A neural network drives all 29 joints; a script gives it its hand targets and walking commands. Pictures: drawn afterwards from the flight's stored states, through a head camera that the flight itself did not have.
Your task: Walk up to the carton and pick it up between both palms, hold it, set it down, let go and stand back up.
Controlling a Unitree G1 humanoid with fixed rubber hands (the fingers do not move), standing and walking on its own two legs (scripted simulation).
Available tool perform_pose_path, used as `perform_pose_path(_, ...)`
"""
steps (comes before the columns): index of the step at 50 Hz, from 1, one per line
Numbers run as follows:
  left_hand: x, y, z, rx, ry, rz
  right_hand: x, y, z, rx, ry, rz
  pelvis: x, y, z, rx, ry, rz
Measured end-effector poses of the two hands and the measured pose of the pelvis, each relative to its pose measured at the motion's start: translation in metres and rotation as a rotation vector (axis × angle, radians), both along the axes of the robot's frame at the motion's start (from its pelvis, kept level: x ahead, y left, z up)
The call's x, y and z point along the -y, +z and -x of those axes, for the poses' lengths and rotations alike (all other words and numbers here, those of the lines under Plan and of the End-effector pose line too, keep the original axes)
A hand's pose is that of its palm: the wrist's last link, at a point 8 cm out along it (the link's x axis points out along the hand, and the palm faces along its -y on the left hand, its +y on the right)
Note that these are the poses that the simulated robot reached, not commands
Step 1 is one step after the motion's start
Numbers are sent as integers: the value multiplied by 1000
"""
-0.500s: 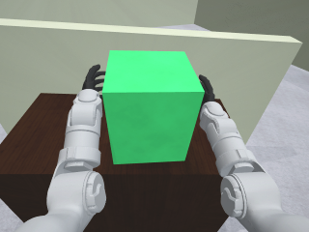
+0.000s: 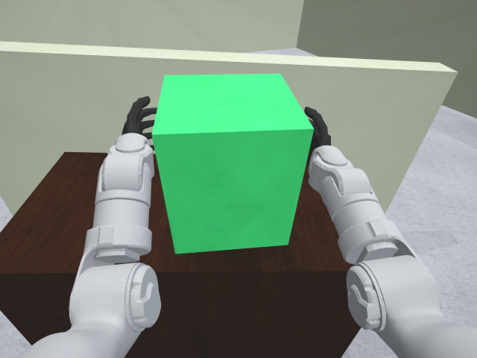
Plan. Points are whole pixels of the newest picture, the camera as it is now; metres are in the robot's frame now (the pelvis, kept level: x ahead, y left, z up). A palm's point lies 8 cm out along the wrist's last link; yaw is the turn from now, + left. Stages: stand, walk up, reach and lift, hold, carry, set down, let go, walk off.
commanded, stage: reach and lift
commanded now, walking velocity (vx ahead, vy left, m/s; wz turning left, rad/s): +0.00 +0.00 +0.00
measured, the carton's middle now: (228, 162) +0.41 +0.01 +0.18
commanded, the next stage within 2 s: hold in 0.86 s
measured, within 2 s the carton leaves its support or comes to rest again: neither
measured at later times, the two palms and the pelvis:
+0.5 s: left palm (135, 134) +0.39 +0.17 +0.24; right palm (318, 140) +0.39 -0.14 +0.23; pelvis +0.01 +0.00 +0.00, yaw +0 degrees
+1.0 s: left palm (139, 119) +0.38 +0.15 +0.27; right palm (330, 131) +0.38 -0.15 +0.26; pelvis +0.01 -0.01 +0.00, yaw +0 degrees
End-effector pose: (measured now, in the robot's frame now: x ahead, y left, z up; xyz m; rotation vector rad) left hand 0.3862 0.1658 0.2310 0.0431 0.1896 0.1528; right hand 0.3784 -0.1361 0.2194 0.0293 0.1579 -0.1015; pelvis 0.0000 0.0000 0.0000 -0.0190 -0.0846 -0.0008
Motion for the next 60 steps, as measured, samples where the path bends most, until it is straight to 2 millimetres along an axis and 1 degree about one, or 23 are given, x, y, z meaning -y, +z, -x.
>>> perform_pose_path(6,-2,11,-3,27,8,2,-2,11,-5,22,9,8,2,0,-1,-22,4,2)
perform_pose_path(9,-3,12,-4,22,6,0,-3,15,-7,14,8,10,2,1,-1,-19,5,3)
perform_pose_path(16,-3,11,-5,23,10,-7,-3,16,-9,13,13,-3,0,1,-6,-20,7,5)
perform_pose_path(23,0,7,-9,4,11,-2,0,12,-13,-9,13,-16,0,1,-11,-24,5,3)
perform_pose_path(31,0,24,-4,70,12,22,1,31,-9,48,13,-8,3,1,-18,-16,6,4)
perform_pose_path(36,2,26,-2,47,4,11,2,31,-8,20,16,-20,4,0,-19,-8,5,1)
perform_pose_path(44,9,38,4,71,3,9,9,39,-1,42,13,-24,6,0,-18,2,2,1)
perform_pose_path(52,13,42,2,34,-3,9,12,42,-1,3,6,-8,10,1,-14,-9,-7,-3)
perform_pose_path(60,7,55,10,77,6,27,7,64,3,42,19,10,14,1,-14,-18,-4,0)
